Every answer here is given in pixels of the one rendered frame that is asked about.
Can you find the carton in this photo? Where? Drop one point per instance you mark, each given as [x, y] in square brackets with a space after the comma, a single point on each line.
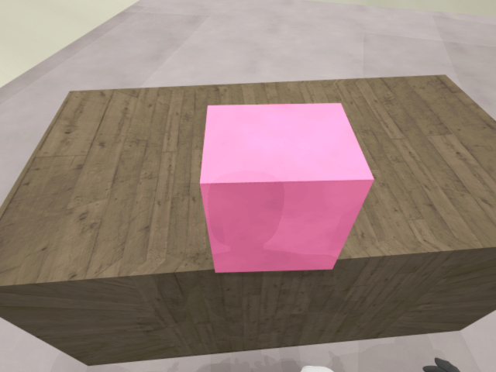
[282, 185]

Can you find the pedestal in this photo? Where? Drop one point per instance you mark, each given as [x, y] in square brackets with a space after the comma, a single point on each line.
[104, 246]

